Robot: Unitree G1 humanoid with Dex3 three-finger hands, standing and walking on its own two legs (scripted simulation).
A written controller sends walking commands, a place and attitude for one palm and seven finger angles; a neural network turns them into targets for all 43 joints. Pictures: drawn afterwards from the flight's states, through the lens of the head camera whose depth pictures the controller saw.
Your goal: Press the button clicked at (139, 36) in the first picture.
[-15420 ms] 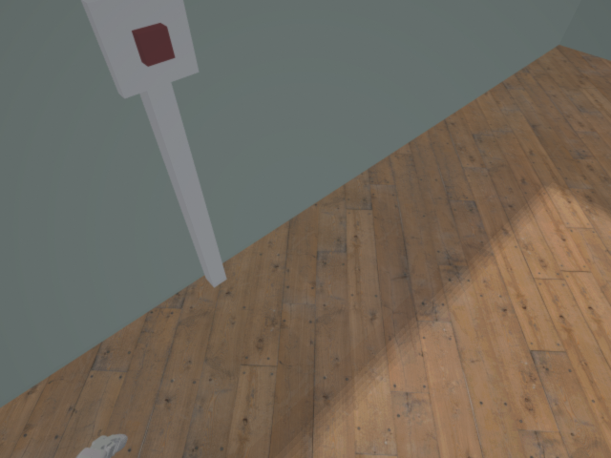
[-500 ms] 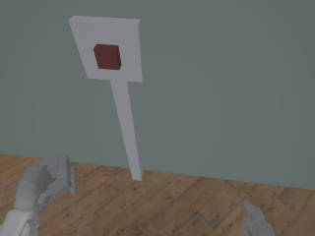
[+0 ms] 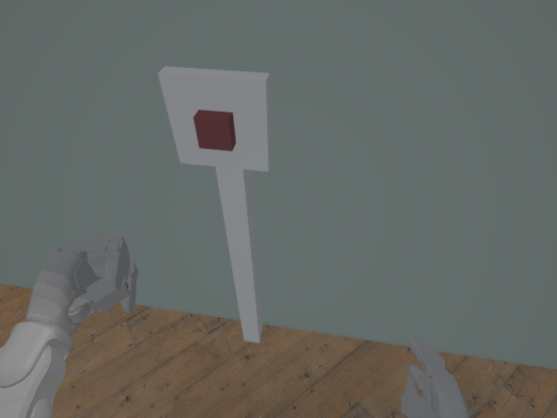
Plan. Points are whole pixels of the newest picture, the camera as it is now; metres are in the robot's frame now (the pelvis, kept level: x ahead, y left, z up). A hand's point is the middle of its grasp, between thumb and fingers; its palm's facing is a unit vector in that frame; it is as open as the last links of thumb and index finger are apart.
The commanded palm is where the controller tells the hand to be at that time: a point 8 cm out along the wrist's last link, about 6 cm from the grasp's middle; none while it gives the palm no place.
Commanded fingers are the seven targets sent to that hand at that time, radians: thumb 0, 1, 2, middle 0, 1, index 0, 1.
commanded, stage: raise the hand and make a fist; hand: left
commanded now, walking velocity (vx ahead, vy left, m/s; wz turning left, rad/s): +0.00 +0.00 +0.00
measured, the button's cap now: (216, 129) +0.53 +0.17 +0.17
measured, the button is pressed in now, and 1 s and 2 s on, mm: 0 0 0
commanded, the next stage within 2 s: aim a knuckle at the button in 0.52 s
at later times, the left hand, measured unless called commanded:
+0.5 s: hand (136, 286) +0.21 +0.19 +0.16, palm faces +0.01 -1.00 -0.09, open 3.1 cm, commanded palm +0.19 +0.24 +0.17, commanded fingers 0.00 0.90 0.90 -1.30 -1.50 -1.30 -1.50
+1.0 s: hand (176, 244) +0.28 +0.17 +0.15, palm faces -0.04 -1.00 -0.06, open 3.1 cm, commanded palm +0.26 +0.22 +0.16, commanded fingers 0.00 0.90 0.90 -1.30 -1.50 -1.30 -1.50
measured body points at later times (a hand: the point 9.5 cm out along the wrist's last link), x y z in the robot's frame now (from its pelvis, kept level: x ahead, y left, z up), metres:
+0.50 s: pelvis -0.01 -0.02 +0.01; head -0.05 -0.04 +0.45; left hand +0.21 +0.24 +0.17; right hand +0.18 -0.24 -0.06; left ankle +0.01 +0.09 -0.72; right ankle -0.03 -0.10 -0.72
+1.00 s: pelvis +0.00 -0.02 +0.01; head -0.02 -0.05 +0.46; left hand +0.28 +0.22 +0.16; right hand +0.18 -0.25 -0.07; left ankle +0.01 +0.09 -0.72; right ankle -0.03 -0.10 -0.72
